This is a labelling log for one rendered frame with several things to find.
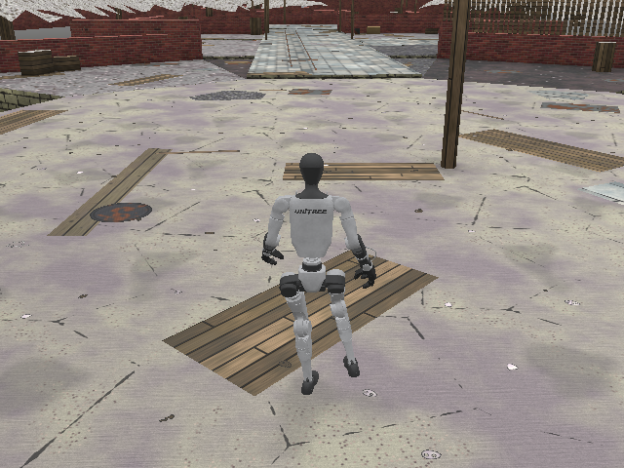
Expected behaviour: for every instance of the robot left upper arm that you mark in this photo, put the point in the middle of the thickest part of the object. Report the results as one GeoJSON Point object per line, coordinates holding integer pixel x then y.
{"type": "Point", "coordinates": [281, 205]}

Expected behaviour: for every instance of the robot left hand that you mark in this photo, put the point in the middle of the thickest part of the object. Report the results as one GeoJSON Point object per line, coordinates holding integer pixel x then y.
{"type": "Point", "coordinates": [270, 260]}

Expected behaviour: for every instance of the robot right hand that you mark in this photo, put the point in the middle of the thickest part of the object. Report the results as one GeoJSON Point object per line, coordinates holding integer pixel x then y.
{"type": "Point", "coordinates": [366, 274]}

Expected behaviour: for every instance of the right robot foot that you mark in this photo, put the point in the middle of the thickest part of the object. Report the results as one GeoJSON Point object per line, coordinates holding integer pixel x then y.
{"type": "Point", "coordinates": [353, 369]}

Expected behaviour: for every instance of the robot right upper arm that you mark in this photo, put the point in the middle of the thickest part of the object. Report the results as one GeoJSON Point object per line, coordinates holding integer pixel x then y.
{"type": "Point", "coordinates": [342, 205]}

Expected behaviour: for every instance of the right robot forearm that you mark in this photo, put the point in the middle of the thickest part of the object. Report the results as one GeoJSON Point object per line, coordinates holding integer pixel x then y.
{"type": "Point", "coordinates": [362, 256]}

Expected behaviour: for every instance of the robot torso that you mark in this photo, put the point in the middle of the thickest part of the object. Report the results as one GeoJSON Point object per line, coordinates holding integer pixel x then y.
{"type": "Point", "coordinates": [311, 233]}

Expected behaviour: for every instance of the left robot forearm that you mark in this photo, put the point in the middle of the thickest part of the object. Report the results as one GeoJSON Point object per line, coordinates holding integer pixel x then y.
{"type": "Point", "coordinates": [267, 250]}

